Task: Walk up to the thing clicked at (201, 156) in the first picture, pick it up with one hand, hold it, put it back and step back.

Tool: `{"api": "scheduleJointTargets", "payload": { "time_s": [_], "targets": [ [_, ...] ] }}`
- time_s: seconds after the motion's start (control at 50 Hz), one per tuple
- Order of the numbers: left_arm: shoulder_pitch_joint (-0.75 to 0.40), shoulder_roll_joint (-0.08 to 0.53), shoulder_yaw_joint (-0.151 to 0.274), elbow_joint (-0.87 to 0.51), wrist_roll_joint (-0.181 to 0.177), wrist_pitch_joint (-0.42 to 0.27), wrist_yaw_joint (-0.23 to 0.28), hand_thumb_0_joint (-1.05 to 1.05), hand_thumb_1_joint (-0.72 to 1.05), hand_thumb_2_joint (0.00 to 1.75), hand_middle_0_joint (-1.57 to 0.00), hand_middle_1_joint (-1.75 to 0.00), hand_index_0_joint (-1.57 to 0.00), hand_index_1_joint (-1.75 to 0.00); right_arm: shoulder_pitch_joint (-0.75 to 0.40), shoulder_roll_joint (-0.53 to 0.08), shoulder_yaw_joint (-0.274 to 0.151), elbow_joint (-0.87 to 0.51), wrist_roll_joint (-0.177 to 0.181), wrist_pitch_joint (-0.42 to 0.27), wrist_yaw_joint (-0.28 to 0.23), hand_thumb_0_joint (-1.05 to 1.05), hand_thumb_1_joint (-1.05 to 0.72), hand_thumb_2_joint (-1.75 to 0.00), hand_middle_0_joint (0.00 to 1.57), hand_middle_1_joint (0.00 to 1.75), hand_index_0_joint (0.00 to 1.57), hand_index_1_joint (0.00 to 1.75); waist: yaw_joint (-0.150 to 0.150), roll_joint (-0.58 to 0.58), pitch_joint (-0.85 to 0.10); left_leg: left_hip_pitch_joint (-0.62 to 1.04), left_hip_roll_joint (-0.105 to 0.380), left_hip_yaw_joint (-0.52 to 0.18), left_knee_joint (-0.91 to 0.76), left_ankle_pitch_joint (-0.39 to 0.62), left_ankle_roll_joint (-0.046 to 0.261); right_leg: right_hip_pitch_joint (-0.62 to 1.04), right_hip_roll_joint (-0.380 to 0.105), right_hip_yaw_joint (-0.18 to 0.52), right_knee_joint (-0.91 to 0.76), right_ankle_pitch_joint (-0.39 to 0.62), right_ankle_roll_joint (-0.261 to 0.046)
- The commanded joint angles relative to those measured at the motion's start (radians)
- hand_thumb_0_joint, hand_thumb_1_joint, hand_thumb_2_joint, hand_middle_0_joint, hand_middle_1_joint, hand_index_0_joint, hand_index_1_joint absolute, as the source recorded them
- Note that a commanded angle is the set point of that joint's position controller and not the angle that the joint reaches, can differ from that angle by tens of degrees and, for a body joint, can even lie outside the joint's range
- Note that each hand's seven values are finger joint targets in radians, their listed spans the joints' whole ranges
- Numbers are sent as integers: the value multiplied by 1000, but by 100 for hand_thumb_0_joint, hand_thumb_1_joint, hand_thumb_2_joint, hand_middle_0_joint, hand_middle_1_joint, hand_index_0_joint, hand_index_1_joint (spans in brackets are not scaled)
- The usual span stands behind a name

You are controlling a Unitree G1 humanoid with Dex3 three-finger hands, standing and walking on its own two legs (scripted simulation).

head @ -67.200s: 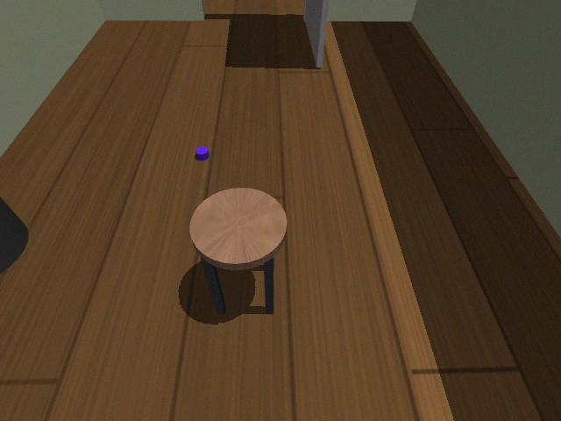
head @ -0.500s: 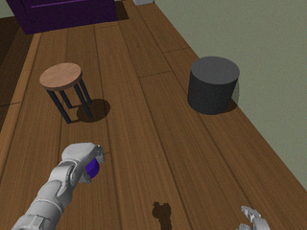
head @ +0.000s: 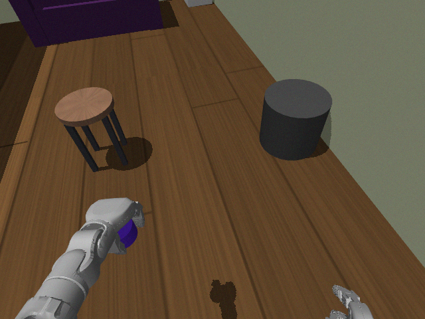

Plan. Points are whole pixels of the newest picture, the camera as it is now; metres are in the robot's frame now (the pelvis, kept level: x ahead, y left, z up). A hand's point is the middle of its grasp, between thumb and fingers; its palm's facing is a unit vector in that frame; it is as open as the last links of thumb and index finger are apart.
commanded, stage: hold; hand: left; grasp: from above
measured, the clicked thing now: (119, 230) +0.31 +0.23 -0.06
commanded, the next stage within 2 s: crouch in 0.06 s
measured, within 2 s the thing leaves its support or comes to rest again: neither
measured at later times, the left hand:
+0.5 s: hand (123, 244) +0.29 +0.23 -0.08, palm faces -0.47 -0.03 -0.88, open 7.9 cm
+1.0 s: hand (147, 250) +0.37 +0.25 -0.32, palm faces -0.42 +0.02 -0.91, open 7.9 cm
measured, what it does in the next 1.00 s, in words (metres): lowers itself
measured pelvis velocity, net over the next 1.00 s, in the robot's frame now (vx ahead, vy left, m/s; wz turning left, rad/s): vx -0.06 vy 0.02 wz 0.00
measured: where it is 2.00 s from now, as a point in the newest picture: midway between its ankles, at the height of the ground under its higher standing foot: outside the picture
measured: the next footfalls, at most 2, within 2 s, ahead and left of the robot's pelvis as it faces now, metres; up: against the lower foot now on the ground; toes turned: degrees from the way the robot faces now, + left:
none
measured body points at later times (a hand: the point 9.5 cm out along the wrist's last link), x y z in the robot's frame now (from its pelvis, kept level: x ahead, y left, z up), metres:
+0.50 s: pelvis -0.01 +0.00 -0.01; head +0.03 -0.01 +0.44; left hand +0.31 +0.23 -0.03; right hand +0.13 -0.26 -0.13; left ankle +0.01 +0.13 -0.73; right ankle +0.02 -0.14 -0.73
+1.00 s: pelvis -0.06 +0.02 -0.20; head +0.11 +0.04 +0.22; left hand +0.39 +0.24 -0.27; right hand -0.03 -0.27 -0.32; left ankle +0.01 +0.13 -0.73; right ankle +0.01 -0.14 -0.73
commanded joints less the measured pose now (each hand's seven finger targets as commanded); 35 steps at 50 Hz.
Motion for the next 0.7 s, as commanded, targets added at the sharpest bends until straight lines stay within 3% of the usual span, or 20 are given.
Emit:
{"api": "scheduleJointTargets", "payload": {
  "time_s": [0.0, 0.04, 0.1, 0.14, 0.16, 0.28, 0.36, 0.4, 0.46, 0.54, 0.56, 0.58, 0.64, 0.68],
  "targets": [
    [-315, 204, 101, -194, 1, -5, 42, 0, 65, 54, -90, -73, -98, -65, -75, -126, -42, -136, 1, -35, -6, 0, -90, -90, 20, 30, 20, 30, 0, -31, -249, 134, -48, 4, -59, 223, 27, 71, 66, -29, -76, 187, -40],
    [-366, 205, 96, -189, 3, -5, 47, 0, 67, 56, -92, -74, -99, -66, -69, -126, -41, -130, 0, -35, -7, 0, -90, -90, 20, 30, 20, 30, -14, -39, -254, 143, -48, 4, -55, 230, 29, 64, 67, -28, -76, 200, -37],
    [-382, 216, 102, -196, -4, -8, 53, 0, 67, 53, -91, -72, -99, -64, -67, -128, -41, -129, 0, -33, -7, 0, -90, -90, 20, 30, 20, 30, -8, -31, -259, 147, -48, 6, -59, 222, 29, 70, 65, -28, -83, 192, -37],
    [-313, 201, 105, -155, 0, -2, 55, 0, 71, 46, -93, -74, -103, -64, -71, -124, -39, -134, 1, -30, -6, 0, -93, -91, 20, 30, 20, 30, 1, -42, -229, 130, -49, 7, -61, 211, 29, 72, 63, -30, -91, 178, -36],
    [-317, 206, 108, -166, 0, -5, 54, 0, 63, 48, -85, -68, -95, -60, -77, -126, -41, -134, 0, -29, -5, 0, -88, -89, 20, 30, 20, 30, 6, -43, -234, 129, -50, 7, -62, 212, 29, 77, 63, -31, -89, 180, -36],
    [-302, 178, 90, -105, 16, -28, 65, 0, 63, 58, -92, -70, -97, -64, -56, -123, -40, -137, -1, -20, -4, 0, -89, -90, 20, 30, 20, 30, -18, -69, -190, 99, -52, 8, -55, 180, 32, 34, 61, -26, -85, 154, -37],
    [-339, 165, 95, 2, 45, -65, 140, 0, 62, 60, -92, -70, -97, -64, -42, -123, -41, -117, -15, -16, 2, 0, -89, -90, 20, 30, 20, 30, -38, -95, -155, 26, -54, 0, -8, 142, 27, -41, 59, -32, -48, 114, -40],
    [-386, 188, 110, 47, 73, -79, 188, 0, 63, 57, -91, -71, -97, -65, -20, -127, -47, -99, -26, -12, 5, 0, -89, -90, 20, 30, 20, 30, -50, -78, -193, -22, -58, 5, 50, 118, 28, -89, 55, -26, -3, 102, -38],
    [-487, 171, 93, 128, 108, -88, 258, 0, 64, 59, -91, -74, -98, -68, 19, -140, -61, -66, -43, -12, 16, 0, -90, -90, 20, 30, 20, 30, -80, -50, -275, -103, -54, 3, 175, 121, 21, -195, 56, -20, 112, 115, -40],
    [-567, 141, 80, 274, 150, -86, 352, 0, 63, 58, -92, -73, -98, -67, 79, -146, -75, -54, -60, -19, 34, 0, -90, -90, 20, 30, 20, 30, -99, -40, -347, -284, -46, -3, 348, 71, 16, -359, 58, -25, 272, 73, -49],
    [-590, 164, 93, 309, 158, -84, 373, 0, 62, 57, -91, -72, -97, -66, 87, -153, -80, -54, -62, -20, 36, 0, -90, -90, 20, 30, 20, 30, -92, -45, -356, -339, -43, -4, 388, 49, 15, -401, 60, -27, 306, 52, -49],
    [-620, 155, 87, 337, 165, -83, 389, 0, 63, 54, -91, -72, -98, -65, 91, -154, -80, -53, -67, -25, 39, 0, -90, -90, 20, 30, 20, 30, -103, -39, -379, -393, -43, -8, 426, 28, 16, -442, 59, -28, 348, 35, -50],
    [-685, 197, 115, 398, 172, -75, 426, 0, 64, 55, -91, -74, -98, -67, 106, -162, -86, -51, -75, -39, 39, 0, -90, -90, 20, 30, 20, 30, -98, -2, -453, -515, -43, -15, 523, -32, 17, -540, 58, -35, 448, -20, -54],
    [-716, 187, 111, 451, 170, -65, 442, 0, 64, 57, -92, -74, -98, -67, 117, -163, -84, -44, -81, -51, 35, 0, -90, -90, 20, 30, 20, 30, -121, 0, -473, -613, -42, -22, 580, -94, 21, -613, 58, -38, 509, -71, -57]
  ]
}}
